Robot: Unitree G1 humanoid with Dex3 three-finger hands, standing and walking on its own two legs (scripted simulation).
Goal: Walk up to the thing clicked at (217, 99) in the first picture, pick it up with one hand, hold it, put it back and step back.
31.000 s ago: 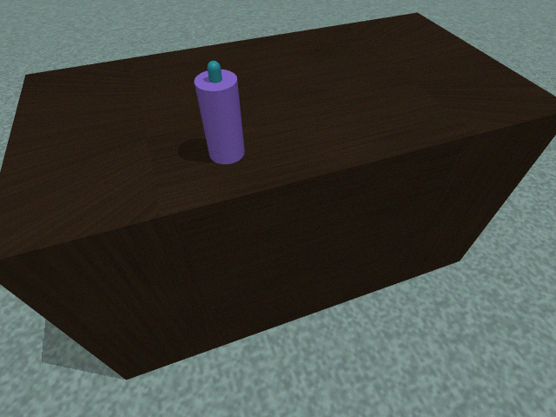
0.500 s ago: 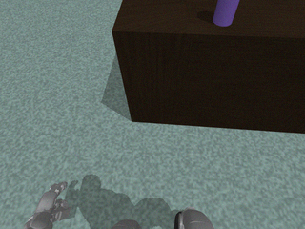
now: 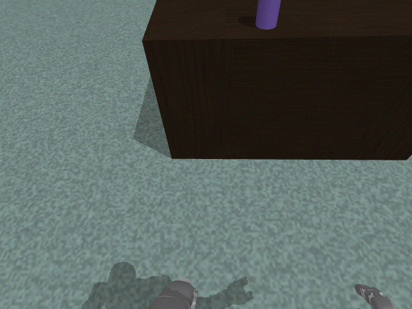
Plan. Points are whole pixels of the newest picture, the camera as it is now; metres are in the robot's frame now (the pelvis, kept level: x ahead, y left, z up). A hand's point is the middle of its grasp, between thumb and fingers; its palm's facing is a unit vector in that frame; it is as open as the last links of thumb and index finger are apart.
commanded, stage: step back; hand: right
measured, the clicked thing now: out of the picture +1.09 -0.09 +0.10
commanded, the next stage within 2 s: stand in 1.08 s
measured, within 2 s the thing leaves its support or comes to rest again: neither
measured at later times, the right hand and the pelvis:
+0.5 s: hand out of the picture +0.06 -0.27 -0.15, palm faces -0.10 +0.93 -0.36, open 7.4 cm; pelvis -0.03 -0.01 +0.00, yaw +5 degrees
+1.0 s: hand out of the picture +0.14 -0.21 -0.14, palm faces -0.13 +0.93 -0.34, open 7.4 cm; pelvis +0.02 +0.02 +0.01, yaw +6 degrees
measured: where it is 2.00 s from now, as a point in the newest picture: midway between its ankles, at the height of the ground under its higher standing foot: outside the picture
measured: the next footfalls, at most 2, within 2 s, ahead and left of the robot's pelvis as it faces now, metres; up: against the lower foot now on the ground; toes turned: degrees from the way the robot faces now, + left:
left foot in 0.22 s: -0.01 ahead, +0.13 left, +0.00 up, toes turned +4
left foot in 0.72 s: +0.05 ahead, +0.14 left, +0.00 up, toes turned +7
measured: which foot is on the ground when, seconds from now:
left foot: up 0.00-0.20, down 0.22-0.48, up 0.50-0.70, down 0.72-1.00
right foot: down 0.00-1.00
